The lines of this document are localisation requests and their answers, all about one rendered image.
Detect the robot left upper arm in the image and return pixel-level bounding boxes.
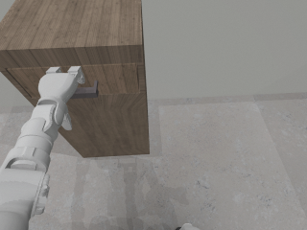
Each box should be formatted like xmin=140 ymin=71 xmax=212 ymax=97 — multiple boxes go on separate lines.
xmin=0 ymin=168 xmax=50 ymax=230

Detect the robot left forearm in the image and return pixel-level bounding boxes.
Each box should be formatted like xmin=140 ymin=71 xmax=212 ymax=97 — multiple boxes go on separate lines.
xmin=0 ymin=96 xmax=67 ymax=175

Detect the cabinet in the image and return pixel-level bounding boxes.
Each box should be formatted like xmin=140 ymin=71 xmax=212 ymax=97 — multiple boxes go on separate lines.
xmin=0 ymin=0 xmax=150 ymax=158

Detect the handle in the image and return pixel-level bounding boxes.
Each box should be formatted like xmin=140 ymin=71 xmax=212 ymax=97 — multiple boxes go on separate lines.
xmin=70 ymin=80 xmax=99 ymax=99

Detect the drawer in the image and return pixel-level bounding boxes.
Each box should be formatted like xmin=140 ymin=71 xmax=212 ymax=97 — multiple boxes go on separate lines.
xmin=7 ymin=62 xmax=139 ymax=98

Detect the robot left hand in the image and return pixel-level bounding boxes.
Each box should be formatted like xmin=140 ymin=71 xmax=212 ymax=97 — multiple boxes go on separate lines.
xmin=38 ymin=66 xmax=85 ymax=130

